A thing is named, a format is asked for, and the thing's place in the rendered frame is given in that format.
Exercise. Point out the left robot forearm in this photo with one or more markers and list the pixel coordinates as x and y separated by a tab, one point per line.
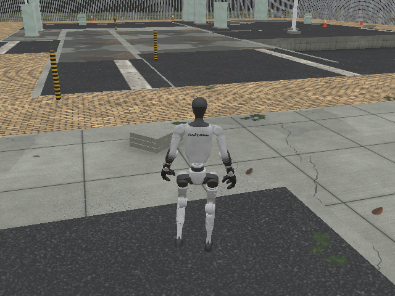
168	162

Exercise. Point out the robot left hand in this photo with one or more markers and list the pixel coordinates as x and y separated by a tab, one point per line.
170	172

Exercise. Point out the right robot forearm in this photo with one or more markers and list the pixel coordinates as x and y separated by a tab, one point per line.
228	165

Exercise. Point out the robot right hand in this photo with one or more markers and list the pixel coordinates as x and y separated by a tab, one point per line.
230	179

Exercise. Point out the right robot upper arm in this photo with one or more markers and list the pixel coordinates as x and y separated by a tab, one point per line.
217	130

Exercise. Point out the left robot upper arm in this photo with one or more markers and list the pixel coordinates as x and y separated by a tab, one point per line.
179	129

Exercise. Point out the left robot shin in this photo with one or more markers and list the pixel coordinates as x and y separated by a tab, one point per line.
180	218

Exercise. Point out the robot head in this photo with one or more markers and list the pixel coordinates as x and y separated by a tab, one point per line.
199	106

